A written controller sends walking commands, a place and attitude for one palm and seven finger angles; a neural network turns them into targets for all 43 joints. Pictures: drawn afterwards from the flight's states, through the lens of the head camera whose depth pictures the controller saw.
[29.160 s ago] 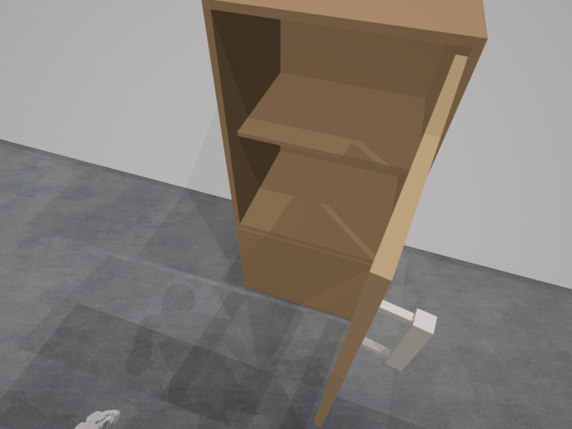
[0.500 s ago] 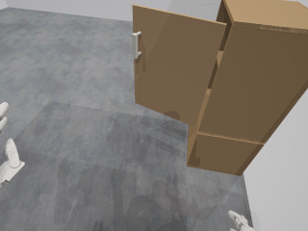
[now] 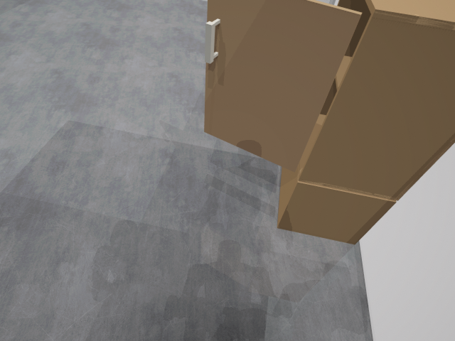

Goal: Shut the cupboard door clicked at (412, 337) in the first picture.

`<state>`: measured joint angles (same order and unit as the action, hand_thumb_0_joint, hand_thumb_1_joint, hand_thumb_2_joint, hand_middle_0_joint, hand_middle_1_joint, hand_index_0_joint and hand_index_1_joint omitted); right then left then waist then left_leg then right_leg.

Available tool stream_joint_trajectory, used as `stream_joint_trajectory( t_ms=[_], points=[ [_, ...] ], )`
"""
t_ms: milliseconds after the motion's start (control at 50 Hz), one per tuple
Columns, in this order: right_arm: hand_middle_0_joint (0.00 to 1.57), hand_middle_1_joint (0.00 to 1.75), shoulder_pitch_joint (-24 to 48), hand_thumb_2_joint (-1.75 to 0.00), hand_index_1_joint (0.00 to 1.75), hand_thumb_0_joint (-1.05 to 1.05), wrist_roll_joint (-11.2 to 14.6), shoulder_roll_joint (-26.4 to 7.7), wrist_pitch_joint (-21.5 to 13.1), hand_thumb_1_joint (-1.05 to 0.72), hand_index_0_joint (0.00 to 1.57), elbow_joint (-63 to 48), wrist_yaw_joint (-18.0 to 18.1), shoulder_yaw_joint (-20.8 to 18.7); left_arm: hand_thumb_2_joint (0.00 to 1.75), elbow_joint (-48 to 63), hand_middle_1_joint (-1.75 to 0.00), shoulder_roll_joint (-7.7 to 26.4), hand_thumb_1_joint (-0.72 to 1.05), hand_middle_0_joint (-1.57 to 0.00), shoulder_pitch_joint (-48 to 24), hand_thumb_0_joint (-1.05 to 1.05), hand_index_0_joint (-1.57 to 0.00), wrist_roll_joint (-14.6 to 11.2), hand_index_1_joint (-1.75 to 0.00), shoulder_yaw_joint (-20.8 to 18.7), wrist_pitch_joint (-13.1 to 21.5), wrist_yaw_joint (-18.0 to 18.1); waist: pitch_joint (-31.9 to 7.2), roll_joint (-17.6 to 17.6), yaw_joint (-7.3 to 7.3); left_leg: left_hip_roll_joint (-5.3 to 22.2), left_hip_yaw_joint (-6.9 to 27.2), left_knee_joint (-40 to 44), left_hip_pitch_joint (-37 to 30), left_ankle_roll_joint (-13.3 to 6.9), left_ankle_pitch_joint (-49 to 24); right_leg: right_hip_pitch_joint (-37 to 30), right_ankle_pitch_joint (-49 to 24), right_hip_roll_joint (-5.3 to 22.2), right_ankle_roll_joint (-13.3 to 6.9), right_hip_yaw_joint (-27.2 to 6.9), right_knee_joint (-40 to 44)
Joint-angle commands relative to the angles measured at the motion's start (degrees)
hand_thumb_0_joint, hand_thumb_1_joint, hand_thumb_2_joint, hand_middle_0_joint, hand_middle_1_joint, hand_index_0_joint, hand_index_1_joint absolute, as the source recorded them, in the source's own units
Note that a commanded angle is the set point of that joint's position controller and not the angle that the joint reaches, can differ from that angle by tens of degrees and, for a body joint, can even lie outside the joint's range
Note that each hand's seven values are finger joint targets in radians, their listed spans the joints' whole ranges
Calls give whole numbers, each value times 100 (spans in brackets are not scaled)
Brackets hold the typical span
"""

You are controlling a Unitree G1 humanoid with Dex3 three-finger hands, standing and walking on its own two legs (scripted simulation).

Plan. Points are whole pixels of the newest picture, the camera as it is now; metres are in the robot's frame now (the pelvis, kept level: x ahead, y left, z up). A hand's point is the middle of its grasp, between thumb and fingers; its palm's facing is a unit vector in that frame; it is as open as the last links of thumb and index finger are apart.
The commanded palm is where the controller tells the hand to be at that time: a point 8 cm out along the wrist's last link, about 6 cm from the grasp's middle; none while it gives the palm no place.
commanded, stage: let the arm hang, fingers relaxed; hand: left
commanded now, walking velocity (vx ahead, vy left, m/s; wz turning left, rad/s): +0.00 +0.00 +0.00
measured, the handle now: (213, 41) +0.94 +0.09 +0.08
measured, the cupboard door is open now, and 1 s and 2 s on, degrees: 72 72 72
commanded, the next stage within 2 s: look to check the result in 0.80 s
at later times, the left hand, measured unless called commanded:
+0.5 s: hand out of the picture -0.01 +0.22 -0.16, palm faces -0.02 -0.97 -0.26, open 7.4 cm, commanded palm none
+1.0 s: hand out of the picture +0.05 +0.21 -0.16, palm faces -0.05 -0.97 -0.24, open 7.4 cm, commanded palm none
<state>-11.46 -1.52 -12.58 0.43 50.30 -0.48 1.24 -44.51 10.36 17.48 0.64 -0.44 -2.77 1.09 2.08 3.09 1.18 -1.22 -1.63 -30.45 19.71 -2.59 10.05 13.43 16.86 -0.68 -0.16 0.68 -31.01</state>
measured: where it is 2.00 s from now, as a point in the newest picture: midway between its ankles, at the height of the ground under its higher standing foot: outside the picture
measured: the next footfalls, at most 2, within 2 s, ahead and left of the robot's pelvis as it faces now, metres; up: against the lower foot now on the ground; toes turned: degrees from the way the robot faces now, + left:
none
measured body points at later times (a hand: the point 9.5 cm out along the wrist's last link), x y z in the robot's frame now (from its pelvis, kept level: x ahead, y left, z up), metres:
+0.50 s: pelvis +0.01 +0.01 +0.01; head +0.00 +0.01 +0.46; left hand -0.01 +0.27 -0.14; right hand +0.01 -0.23 -0.15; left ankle +0.07 +0.09 -0.73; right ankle +0.00 -0.12 -0.73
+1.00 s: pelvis +0.02 +0.00 +0.01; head +0.03 +0.01 +0.46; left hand +0.05 +0.26 -0.14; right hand +0.03 -0.26 -0.14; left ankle +0.07 +0.09 -0.73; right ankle +0.00 -0.12 -0.73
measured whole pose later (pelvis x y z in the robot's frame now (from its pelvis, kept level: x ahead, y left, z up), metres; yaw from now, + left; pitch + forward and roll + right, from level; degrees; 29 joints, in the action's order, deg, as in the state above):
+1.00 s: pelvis +0.02 +0.00 +0.01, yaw -2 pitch -2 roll +0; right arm -13.0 -0.7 -13.1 0.2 64.3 1.0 -0.8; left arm -65.1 13.5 13.6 1.0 -0.1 0.2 0.7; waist 2.1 0.3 0.8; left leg -1.6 -3.2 -19.5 10.9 -2.7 7.1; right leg 5.3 13.0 -0.3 0.1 -1.2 -20.0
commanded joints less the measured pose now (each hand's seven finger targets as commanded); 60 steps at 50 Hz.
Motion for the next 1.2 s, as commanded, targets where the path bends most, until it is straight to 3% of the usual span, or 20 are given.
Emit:
stream_joint_trajectory(
  t_ms=[0, 60, 100, 180, 280, 420, 540, 740, 880, 1020, 1180],
  points=[
    [20, 30, 26, -90, 30, 0, 5, -710, -75, -90, 20, -52, 124, -240, 90, -217, -30, 870, 90, -20, 207, 0, -20, 47, -30, -207, 294, 25, -478, -1358, -93, 621, 840, 1038, -591, 58, 401, -93, -118, 452, -275, -635, 920],
    [20, 30, -156, -90, 30, 0, 39, -727, -36, -90, 20, 204, 157, -279, 90, -715, -30, 912, 90, -20, 279, 0, -20, 39, -30, -170, 278, 9, -210, -1573, -117, 690, 972, 1398, -403, 52, 1072, -220, -72, 421, -277, -512, 1042],
    [20, 30, -256, -90, 30, 0, 49, -787, -33, -90, 20, 341, 177, -327, 90, -986, -30, 929, 90, -20, 308, 0, -20, 42, -30, -155, 288, -10, -21, -1403, -114, 715, 1042, 1590, -342, 44, 1410, -195, -26, 387, -293, -506, 1096],
    [20, 30, -497, -90, 30, 0, 79, -857, -63, -90, 20, 599, 207, -369, 90, -1411, -30, 904, 90, -20, 337, 0, -20, 41, -30, -112, 336, -7, -10, -456, -81, 759, 1017, 1527, -618, -2, 1060, -150, -76, 468, -291, -574, 1284],
    [20, 30, -620, -90, 30, 0, 82, -883, -58, -90, 20, 870, 214, -384, 90, -1696, -30, 891, 90, -20, 347, 0, -20, 32, -30, -80, 354, 24, 122, -40, -32, 759, 916, 1514, -912, -11, 922, 166, 207, 505, -283, -642, 1420],
    [20, 30, -564, -90, 30, 0, 94, -871, -73, -90, 20, 1054, 206, -383, 90, -1843, -30, 980, 90, -20, 348, 0, -20, 40, -30, -79, 356, 52, 212, -97, -69, 766, 837, 1559, -935, -21, 797, 164, 111, 524, -272, -669, 1421],
    [20, 30, -484, -90, 30, 0, 80, -818, -80, -90, 20, 1138, 200, -374, 90, -1870, -30, 998, 90, -20, 218, 0, -20, 53, -30, -90, 339, 50, 421, -372, -73, 749, 829, 1721, -772, 16, 1027, 156, 141, 523, -239, -660, 1418],
    [20, 30, -351, -90, 30, 0, 81, -870, -148, -90, 20, 1142, 209, -366, 90, -1837, -30, 1073, 90, -20, -46, 0, -20, 37, -30, -121, 395, 40, 103, -469, -66, 727, 732, 1571, -1075, 50, 255, -122, -359, 595, -253, -673, 1482],
    [20, 30, -273, -90, 30, 0, 86, -936, -140, -90, 20, 1168, 216, -353, 90, -1860, -30, 1120, 90, -20, -172, 0, -20, 27, -30, -120, 390, 36, 190, -440, -57, 740, 714, 1582, -1124, 72, 179, -158, -377, 598, -240, -683, 1558],
    [20, 30, -183, -90, 30, 0, 102, -1042, -150, -90, 20, 1163, 217, -362, 90, -1864, -30, 1194, 90, -20, -211, 0, -20, 21, -30, -123, 419, 40, -61, -216, -57, 768, 674, 1433, -1384, 47, -371, -284, -672, 616, -235, -693, 1589],
    [20, 30, -46, -90, 30, 0, 98, -1069, -149, -90, 20, 1203, 216, -338, 90, -1898, -30, 1228, 90, -20, -300, 0, -20, 11, -30, -105, 418, 49, -28, -241, -47, 783, 654, 1422, -1491, 58, -639, -352, -858, 644, -212, -680, 1619]
  ],
)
